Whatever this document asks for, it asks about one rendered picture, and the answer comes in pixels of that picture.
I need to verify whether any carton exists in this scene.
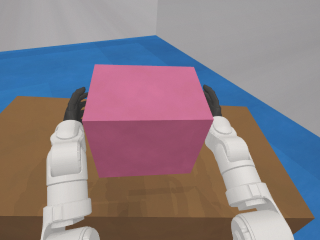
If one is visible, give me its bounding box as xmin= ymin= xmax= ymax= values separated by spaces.
xmin=82 ymin=64 xmax=214 ymax=178

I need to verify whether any left robot upper arm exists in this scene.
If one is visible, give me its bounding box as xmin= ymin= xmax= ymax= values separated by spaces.
xmin=46 ymin=226 xmax=100 ymax=240

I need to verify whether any right robot upper arm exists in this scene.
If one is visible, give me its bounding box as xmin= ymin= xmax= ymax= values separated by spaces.
xmin=231 ymin=209 xmax=293 ymax=240

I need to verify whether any pedestal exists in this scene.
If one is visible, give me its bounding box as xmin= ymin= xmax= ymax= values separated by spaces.
xmin=0 ymin=96 xmax=315 ymax=240

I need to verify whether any robot right hand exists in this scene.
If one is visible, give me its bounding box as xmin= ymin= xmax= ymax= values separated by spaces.
xmin=203 ymin=84 xmax=222 ymax=117

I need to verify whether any right robot forearm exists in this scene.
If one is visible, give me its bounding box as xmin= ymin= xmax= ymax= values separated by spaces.
xmin=205 ymin=116 xmax=294 ymax=240

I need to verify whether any left robot forearm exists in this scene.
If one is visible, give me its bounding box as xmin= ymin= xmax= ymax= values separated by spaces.
xmin=40 ymin=120 xmax=92 ymax=240

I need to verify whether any robot left hand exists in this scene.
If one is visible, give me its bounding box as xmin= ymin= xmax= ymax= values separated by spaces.
xmin=63 ymin=87 xmax=89 ymax=125

